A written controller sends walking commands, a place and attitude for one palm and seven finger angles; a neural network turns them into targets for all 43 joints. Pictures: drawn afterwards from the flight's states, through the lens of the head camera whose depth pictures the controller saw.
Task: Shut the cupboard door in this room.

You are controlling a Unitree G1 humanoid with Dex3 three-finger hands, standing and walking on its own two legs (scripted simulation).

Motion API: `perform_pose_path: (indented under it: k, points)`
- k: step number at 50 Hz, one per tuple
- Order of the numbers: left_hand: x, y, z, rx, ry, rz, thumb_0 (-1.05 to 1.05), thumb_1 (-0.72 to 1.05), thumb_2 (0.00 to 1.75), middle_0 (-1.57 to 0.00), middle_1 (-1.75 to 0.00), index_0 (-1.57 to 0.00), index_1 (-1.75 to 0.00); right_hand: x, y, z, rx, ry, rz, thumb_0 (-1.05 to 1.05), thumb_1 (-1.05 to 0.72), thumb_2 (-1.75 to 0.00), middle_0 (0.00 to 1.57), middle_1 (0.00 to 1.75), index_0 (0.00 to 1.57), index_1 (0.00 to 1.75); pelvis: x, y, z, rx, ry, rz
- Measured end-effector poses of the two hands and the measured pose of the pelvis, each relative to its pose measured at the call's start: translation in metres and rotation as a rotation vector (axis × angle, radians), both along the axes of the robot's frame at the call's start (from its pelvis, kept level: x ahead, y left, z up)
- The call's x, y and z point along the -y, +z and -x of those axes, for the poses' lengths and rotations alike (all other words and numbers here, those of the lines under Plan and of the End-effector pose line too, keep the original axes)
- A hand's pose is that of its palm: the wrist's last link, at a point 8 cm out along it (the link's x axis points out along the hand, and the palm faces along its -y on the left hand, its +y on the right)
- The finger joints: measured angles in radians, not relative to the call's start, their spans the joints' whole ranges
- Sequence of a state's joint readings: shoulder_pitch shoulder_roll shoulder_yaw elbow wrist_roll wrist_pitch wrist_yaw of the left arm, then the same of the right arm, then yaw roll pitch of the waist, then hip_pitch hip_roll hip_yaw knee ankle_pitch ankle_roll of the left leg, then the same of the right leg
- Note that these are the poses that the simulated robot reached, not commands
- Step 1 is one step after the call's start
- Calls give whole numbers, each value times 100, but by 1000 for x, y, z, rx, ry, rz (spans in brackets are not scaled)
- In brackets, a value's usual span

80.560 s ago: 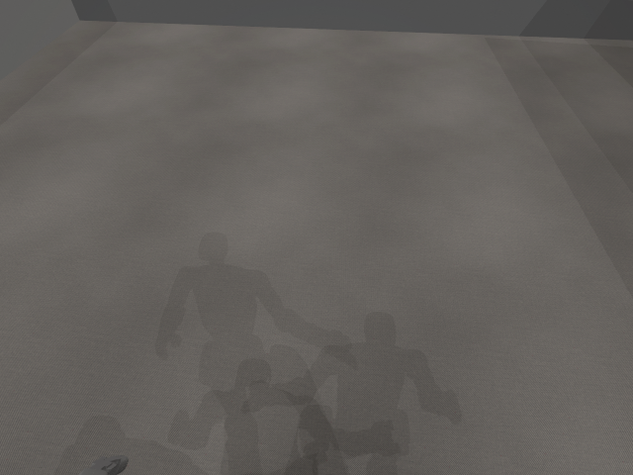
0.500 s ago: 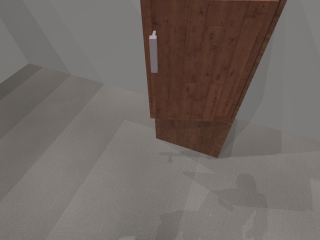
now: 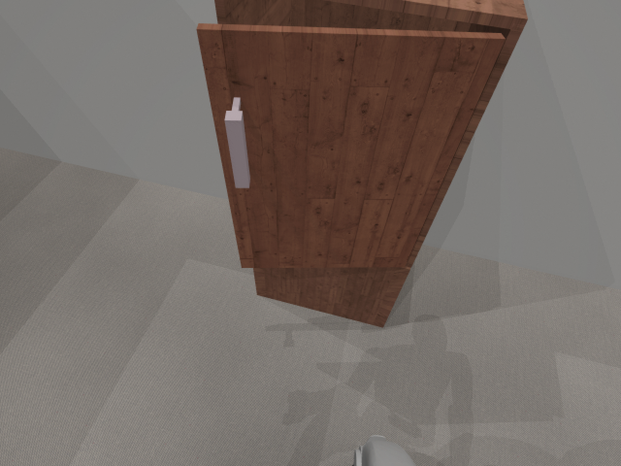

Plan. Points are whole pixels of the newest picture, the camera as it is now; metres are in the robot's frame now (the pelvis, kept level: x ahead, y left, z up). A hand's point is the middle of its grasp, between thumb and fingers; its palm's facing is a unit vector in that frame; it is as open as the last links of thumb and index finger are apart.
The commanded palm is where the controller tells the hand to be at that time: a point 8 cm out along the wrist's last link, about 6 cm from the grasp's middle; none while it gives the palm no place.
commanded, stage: take the last steps up to it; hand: left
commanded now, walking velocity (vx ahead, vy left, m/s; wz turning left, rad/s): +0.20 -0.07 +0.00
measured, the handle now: (239, 144) +0.58 +0.13 +0.07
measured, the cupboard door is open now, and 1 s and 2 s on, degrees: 17 17 17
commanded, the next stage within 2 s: come to a stop and stand still in 0.12 s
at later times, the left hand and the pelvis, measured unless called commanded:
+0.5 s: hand (231, 446) +0.18 +0.12 -0.19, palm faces +0.08 -0.98 -0.19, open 7.2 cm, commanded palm none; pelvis +0.15 -0.06 -0.01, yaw +1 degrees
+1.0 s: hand (195, 447) +0.18 +0.17 -0.18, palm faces +0.02 -0.96 -0.26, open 7.4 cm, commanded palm none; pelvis +0.11 -0.03 -0.02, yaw -1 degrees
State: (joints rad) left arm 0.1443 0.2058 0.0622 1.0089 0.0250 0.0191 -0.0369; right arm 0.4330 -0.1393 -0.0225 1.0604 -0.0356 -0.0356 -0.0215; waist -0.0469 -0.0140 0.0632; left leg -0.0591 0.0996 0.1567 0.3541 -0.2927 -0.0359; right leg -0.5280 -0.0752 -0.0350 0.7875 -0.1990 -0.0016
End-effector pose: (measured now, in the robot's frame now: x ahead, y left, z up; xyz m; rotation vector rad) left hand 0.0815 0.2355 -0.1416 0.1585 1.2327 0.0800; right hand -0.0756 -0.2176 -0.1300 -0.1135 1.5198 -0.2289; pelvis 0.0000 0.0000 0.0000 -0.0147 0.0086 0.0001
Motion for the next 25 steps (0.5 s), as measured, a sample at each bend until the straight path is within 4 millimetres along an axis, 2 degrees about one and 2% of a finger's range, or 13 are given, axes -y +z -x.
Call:
perform_pose_path:
  k: [3, 5, 7, 11, 13, 18, 21, 25]
  points:
    - [19, -1, -45, 33, -38, -19, 0, 91, 89, -19, -30, -20, -30, 9, -11, -4, -56, -45, -33, 1, -91, -90, 20, 30, 20, 30, 17, -8, -26, 3, -9, -11]
    - [31, -7, -70, 73, -47, -37, 0, 91, 89, -19, -30, -20, -30, 20, -23, -12, -87, -61, -55, 1, -91, -90, 20, 30, 20, 30, 33, -20, -45, 5, -5, -29]
    - [43, -9, -83, 91, -33, -47, 0, 91, 89, -19, -30, -20, -30, 32, -32, -30, -103, -60, -63, 1, -91, -90, 20, 30, 20, 30, 41, -24, -57, 13, -7, -16]
    - [63, -5, -84, 38, 4, -34, 0, 91, 89, -19, -30, -20, -30, 56, -29, -97, -17, -16, -35, 1, -91, -90, 20, 30, 20, 30, 51, -14, -80, 13, 10, -2]
    - [64, -3, -85, 25, 45, -44, -1, 94, 89, -20, -30, -20, -30, 65, -24, -137, 53, 17, -17, 1, -91, -90, 19, 30, 19, 30, 55, -9, -93, 5, 20, 3]
    - [66, -9, -86, -31, 72, -29, -1, 94, 89, -20, -30, -20, -30, 71, -16, -227, 209, 89, 14, 1, -91, -90, 19, 29, 19, 30, 57, -8, -122, 4, 20, 18]
    - [67, -17, -87, -63, 101, -18, -1, 94, 89, -20, -30, -20, -30, 69, -14, -266, 264, 117, 28, 1, -92, -90, 19, 29, 19, 30, 56, -11, -138, 18, 18, 20]
    - [66, -17, -88, -88, 122, -23, 0, 93, 89, -20, -30, -20, -30, 66, -8, -304, 308, 154, 28, 1, -92, -90, 19, 29, 19, 30, 58, -9, -147, 18, 18, -3]
